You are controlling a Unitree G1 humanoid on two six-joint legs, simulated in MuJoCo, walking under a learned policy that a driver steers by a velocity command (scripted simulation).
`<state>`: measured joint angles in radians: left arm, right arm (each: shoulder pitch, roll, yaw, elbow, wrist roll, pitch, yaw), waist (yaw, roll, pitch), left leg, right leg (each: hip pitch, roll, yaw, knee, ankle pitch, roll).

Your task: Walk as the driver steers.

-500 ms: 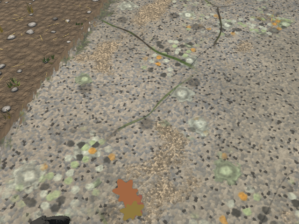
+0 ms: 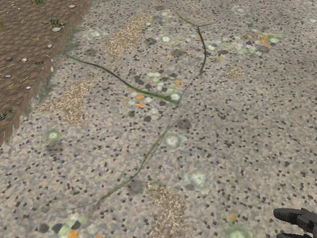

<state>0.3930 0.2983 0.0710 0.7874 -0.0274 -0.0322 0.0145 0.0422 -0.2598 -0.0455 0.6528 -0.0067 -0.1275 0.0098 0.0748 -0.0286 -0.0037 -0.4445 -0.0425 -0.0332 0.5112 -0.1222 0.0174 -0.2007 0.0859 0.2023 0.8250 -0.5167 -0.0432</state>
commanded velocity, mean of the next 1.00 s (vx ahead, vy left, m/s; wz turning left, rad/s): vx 0.50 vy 0.00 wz -0.29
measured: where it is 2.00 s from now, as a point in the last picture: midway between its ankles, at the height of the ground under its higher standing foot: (209, 127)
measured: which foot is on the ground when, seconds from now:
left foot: down 0.00-0.46, up 0.48-0.98, down 1.00-1.00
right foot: up 0.00-0.44, down 0.46-1.00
